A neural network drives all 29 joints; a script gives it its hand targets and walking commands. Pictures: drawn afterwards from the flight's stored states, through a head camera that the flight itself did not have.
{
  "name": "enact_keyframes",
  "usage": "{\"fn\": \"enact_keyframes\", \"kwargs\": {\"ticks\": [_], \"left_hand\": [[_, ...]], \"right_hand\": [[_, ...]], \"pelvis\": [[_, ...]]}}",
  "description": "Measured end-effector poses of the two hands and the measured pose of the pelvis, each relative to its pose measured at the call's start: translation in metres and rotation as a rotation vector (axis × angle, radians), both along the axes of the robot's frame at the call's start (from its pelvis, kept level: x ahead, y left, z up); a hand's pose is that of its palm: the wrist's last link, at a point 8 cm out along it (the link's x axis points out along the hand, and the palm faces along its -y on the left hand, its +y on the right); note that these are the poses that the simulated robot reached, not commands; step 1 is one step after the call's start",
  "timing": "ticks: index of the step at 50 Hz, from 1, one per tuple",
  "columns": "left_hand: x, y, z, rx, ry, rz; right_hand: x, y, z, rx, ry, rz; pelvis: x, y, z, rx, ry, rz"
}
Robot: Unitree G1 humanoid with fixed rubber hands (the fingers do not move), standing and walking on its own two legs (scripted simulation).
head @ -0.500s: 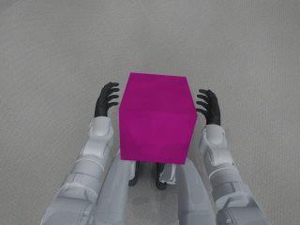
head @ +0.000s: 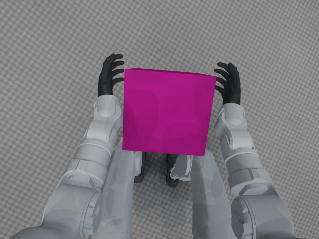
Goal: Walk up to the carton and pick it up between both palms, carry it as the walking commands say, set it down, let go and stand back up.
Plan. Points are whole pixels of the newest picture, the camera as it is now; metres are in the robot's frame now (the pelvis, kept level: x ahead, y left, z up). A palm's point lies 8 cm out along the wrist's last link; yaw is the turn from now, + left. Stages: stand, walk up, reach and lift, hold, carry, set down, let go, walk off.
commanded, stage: set down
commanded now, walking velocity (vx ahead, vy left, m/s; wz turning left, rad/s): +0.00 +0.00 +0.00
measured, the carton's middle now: (165, 105) +0.40 +0.00 -0.27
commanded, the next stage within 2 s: none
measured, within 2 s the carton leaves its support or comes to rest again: neither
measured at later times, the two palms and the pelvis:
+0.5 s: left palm (118, 85) +0.44 +0.13 -0.23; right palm (221, 91) +0.44 -0.16 -0.23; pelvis -0.01 +0.00 -0.08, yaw -1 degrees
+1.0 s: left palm (125, 75) +0.49 +0.13 -0.30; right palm (213, 92) +0.46 -0.16 -0.32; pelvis -0.04 +0.00 -0.15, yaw -1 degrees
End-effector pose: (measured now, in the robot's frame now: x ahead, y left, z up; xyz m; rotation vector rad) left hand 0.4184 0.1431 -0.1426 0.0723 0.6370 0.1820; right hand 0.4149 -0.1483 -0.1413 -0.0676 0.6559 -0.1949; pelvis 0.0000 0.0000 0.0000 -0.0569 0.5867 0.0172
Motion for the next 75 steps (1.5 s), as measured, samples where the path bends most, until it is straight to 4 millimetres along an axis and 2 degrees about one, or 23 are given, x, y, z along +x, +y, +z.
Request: {"fn": "enact_keyframes", "kwargs": {"ticks": [12, 23, 33, 40, 42, 44, 49, 57, 63, 68, 75], "left_hand": [[0.015, -0.005, -0.041, -0.006, 0.001, 0.009], [0.023, -0.009, -0.081, -0.004, 0.030, -0.007], [0.034, -0.014, -0.115, -0.007, 0.028, -0.017], [0.037, -0.017, -0.153, 0.006, 0.047, -0.033], [0.044, -0.017, -0.162, 0.005, 0.064, -0.038], [0.057, -0.016, -0.163, 0.011, 0.045, -0.041], [0.070, -0.017, -0.156, -0.002, -0.005, -0.038], [0.073, -0.003, -0.180, -0.065, 0.049, 0.016], [0.086, 0.007, -0.198, -0.059, 0.074, -0.002], [0.096, 0.006, -0.204, -0.047, 0.090, -0.018], [0.098, 0.005, -0.205, -0.039, 0.091, -0.021]], "right_hand": [[0.018, -0.003, -0.039, -0.025, -0.004, 0.010], [0.028, -0.008, -0.078, -0.011, 0.023, 0.000], [0.034, -0.013, -0.115, 0.005, 0.014, -0.026], [0.038, -0.016, -0.152, 0.007, 0.028, -0.028], [0.038, -0.016, -0.164, 0.018, 0.029, -0.035], [0.038, -0.015, -0.175, 0.034, 0.037, -0.037], [0.040, -0.016, -0.178, 0.031, 0.066, -0.001], [0.055, -0.008, -0.191, 0.097, 0.097, 0.031], [0.070, -0.003, -0.206, 0.142, 0.080, 0.047], [0.079, -0.005, -0.214, 0.142, 0.083, 0.073], [0.083, -0.007, -0.217, 0.143, 0.084, 0.091]], "pelvis": [[-0.005, 0.002, -0.043, -0.010, 0.018, -0.002], [-0.006, 0.001, -0.073, -0.012, 0.050, -0.007], [-0.015, 0.001, -0.100, -0.011, -0.015, -0.007], [-0.026, 0.000, -0.121, -0.009, -0.091, -0.009], [-0.030, 0.000, -0.128, -0.008, -0.117, -0.009], [-0.032, 0.000, -0.137, -0.007, -0.124, -0.011], [-0.034, -0.001, -0.153, -0.002, -0.157, -0.015], [-0.035, 0.000, -0.171, -0.002, -0.154, -0.021], [-0.031, 0.002, -0.182, -0.007, -0.123, -0.021], [-0.026, 0.004, -0.189, -0.012, -0.116, -0.021], [-0.024, 0.002, -0.194, -0.005, -0.124, -0.022]]}}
